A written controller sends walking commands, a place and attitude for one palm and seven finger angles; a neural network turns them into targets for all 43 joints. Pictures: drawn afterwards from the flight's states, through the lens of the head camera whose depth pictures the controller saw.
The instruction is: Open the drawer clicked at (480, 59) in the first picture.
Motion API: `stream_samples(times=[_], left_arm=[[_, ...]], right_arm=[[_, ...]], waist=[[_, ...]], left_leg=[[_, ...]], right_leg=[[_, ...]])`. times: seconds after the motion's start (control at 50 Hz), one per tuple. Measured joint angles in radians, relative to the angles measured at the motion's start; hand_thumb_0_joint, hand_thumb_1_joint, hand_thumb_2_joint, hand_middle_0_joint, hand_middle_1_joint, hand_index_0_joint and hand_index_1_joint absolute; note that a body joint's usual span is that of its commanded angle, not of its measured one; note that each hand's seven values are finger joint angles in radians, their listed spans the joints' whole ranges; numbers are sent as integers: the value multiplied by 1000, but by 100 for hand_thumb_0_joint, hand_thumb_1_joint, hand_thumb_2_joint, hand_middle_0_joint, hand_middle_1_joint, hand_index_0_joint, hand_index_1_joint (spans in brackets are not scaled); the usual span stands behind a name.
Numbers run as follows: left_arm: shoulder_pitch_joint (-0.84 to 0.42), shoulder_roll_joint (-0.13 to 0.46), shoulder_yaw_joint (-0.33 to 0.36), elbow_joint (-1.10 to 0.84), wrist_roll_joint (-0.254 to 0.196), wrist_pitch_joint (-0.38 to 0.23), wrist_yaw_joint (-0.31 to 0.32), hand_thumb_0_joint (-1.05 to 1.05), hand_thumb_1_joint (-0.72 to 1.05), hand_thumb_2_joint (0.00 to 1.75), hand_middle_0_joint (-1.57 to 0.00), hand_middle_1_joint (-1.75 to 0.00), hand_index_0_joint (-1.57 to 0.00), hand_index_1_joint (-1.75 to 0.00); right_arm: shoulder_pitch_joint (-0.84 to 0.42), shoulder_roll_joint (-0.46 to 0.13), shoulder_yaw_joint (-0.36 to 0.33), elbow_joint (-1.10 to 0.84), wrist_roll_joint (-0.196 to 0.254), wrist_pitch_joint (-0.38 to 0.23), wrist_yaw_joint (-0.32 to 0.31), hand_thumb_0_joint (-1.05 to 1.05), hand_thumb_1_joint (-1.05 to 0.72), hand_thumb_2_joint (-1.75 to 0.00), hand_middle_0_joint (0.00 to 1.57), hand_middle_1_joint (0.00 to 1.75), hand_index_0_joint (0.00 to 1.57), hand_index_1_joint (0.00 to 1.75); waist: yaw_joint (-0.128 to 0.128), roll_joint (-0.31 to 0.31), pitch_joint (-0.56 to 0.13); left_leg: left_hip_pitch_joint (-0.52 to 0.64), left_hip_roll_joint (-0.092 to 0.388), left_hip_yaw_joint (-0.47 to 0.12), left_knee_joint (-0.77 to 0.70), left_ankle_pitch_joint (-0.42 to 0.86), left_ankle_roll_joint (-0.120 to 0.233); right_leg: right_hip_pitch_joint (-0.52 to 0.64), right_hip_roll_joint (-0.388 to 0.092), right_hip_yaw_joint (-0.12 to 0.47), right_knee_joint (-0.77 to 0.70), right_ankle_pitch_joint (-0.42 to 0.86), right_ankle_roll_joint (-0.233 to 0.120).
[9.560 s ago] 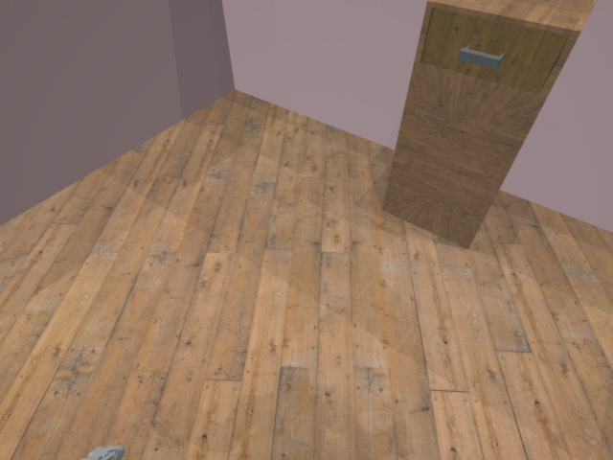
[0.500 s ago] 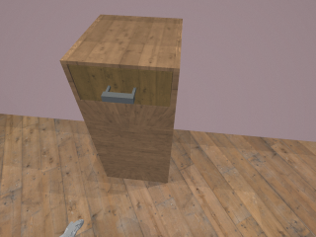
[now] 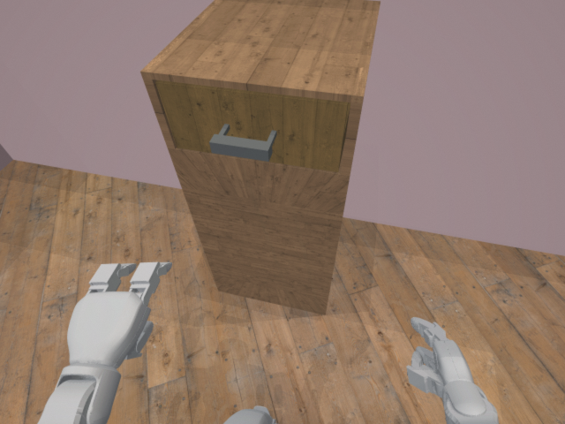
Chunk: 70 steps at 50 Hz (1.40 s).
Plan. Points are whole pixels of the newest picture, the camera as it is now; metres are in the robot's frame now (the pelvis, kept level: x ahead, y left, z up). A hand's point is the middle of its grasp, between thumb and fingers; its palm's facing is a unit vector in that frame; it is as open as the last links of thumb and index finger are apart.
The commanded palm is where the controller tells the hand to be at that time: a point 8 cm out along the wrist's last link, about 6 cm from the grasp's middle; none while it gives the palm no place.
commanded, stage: raise the hand with hooked fingers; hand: left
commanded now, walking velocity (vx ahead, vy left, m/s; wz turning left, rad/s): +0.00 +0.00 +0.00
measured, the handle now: (245, 139) +0.59 +0.17 +0.06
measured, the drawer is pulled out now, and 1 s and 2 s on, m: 0.00 0.00 0.00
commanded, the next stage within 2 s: move the hooked fingers above the handle in 1.28 s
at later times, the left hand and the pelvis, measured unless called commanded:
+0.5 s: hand (142, 238) +0.31 +0.25 +0.10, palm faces +0.08 -0.10 -0.99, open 12.7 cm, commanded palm +0.28 +0.24 +0.17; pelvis +0.05 +0.01 +0.03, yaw -1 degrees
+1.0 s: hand (133, 181) +0.35 +0.25 +0.17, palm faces +0.04 -0.07 -1.00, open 13.8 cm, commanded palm +0.31 +0.25 +0.23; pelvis +0.03 +0.01 +0.04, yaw +0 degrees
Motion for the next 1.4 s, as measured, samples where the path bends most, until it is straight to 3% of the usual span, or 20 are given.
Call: stream_samples(times=[0.1,0.18,0.36,0.52,0.72,0.92,1.08,1.24,1.4], left_arm=[[-32,-11,3,-37,-42,48,-67,0,25,62,-27,-71,-26,-72],[-20,-3,-2,-78,-52,52,-118,0,16,58,-27,-77,-27,-78],[-36,36,26,-147,-80,57,-139,0,-5,49,-29,-91,-29,-91],[-130,64,21,-142,-118,107,-231,0,-23,41,-30,-102,-30,-103],[-303,117,8,-91,-151,113,-343,0,-43,33,-32,-115,-31,-116],[-440,157,10,-38,-187,103,-459,0,-48,30,-32,-119,-32,-120],[-429,160,38,-38,-206,69,-488,0,-49,30,-32,-120,-31,-120],[-402,157,32,-48,-202,20,-444,0,-49,30,-32,-120,-32,-120],[-423,157,30,-30,-193,50,-425,0,-49,30,-32,-120,-32,-120]], right_arm=[[16,21,21,19,17,22,8,1,-91,-90,21,30,21,30],[47,24,30,28,22,32,10,1,-91,-90,21,30,21,30],[84,-18,-9,56,31,46,12,1,-91,-90,21,30,21,30],[69,-37,-21,67,52,58,5,1,-91,-90,20,30,20,30],[29,-26,1,59,74,82,1,1,-91,-90,20,30,20,30],[37,-23,22,68,86,91,-2,1,-91,-90,20,30,21,30],[65,-39,12,70,88,91,11,1,-91,-90,20,30,21,30],[83,-47,-2,92,85,80,4,1,-91,-90,20,30,20,30],[66,-41,-3,100,90,80,6,1,-91,-90,20,30,20,30]], waist=[[-11,12,-2],[-22,13,2],[-30,28,15],[-32,30,25],[-28,39,45],[-30,46,66],[-37,51,76],[-29,44,85],[-29,47,78]], left_leg=[[47,-3,13,-52,2,4],[95,-5,28,-111,12,7],[159,-14,37,-183,22,14],[229,-23,28,-251,47,16],[299,-29,12,-325,90,14],[339,-29,-4,-377,127,12],[341,-29,1,-402,147,13],[330,-29,-2,-397,150,14],[328,-31,-3,-396,151,15]], right_leg=[[41,-4,18,-49,6,7],[82,-5,38,-104,20,11],[145,-14,53,-176,34,20],[216,-23,48,-245,56,23],[291,-27,35,-321,96,22],[337,-27,21,-381,133,21],[334,-27,27,-398,151,22],[325,-28,23,-393,152,23],[323,-29,22,-392,153,24]])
